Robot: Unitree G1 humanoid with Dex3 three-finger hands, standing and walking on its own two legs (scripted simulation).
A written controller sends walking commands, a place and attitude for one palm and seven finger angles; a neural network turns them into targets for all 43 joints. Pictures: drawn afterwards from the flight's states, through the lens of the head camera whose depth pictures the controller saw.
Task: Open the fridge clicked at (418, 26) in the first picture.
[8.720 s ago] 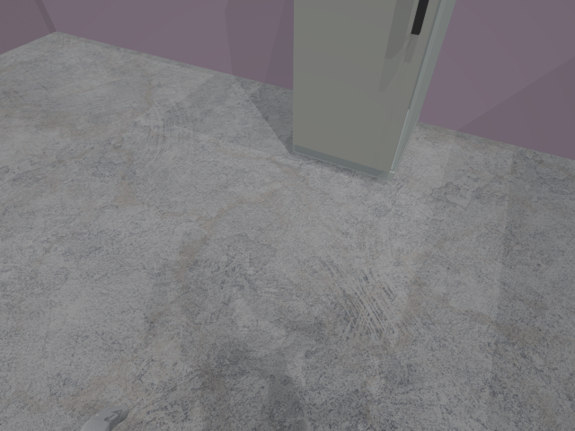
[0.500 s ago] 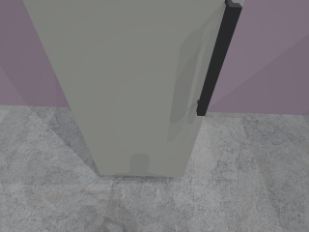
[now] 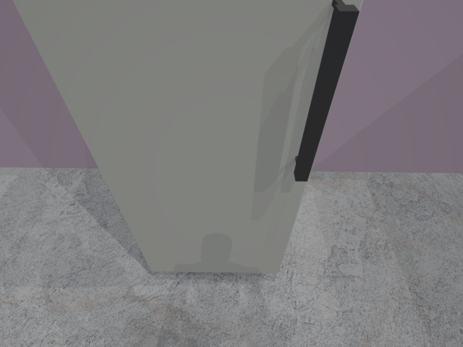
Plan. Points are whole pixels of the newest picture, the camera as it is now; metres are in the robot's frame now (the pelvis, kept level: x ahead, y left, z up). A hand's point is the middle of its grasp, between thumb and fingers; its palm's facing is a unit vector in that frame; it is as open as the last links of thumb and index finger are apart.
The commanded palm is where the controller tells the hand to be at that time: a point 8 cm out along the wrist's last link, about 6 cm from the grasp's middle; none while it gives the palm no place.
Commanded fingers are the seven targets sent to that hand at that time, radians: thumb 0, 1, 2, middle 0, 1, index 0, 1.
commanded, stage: come to a stop and stand still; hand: right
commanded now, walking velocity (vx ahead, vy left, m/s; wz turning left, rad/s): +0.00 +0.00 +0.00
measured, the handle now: (315, 106) +0.50 -0.13 +0.17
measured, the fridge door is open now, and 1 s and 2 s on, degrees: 0 0 0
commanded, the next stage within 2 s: look again from close up in 1.96 s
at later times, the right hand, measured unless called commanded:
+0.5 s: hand out of the picture +0.04 -0.19 -0.19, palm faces +0.04 +0.98 -0.21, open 7.4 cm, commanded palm none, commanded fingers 0.00 -0.90 -0.90 0.20 0.30 0.20 0.30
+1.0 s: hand out of the picture +0.00 -0.17 -0.17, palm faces +0.03 +0.98 -0.19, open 7.4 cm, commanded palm none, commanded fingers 0.00 -0.90 -0.90 0.20 0.30 0.20 0.30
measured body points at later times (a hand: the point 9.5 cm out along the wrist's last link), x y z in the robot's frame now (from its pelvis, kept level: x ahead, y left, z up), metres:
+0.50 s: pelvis +0.02 -0.01 +0.00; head +0.05 -0.02 +0.44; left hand +0.07 +0.21 -0.15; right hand +0.03 -0.24 -0.17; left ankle -0.02 +0.10 -0.71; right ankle +0.04 -0.11 -0.73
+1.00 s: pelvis -0.01 +0.00 +0.01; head +0.00 +0.00 +0.46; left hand -0.03 +0.23 -0.15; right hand +0.00 -0.22 -0.15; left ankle +0.00 +0.10 -0.73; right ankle +0.04 -0.11 -0.73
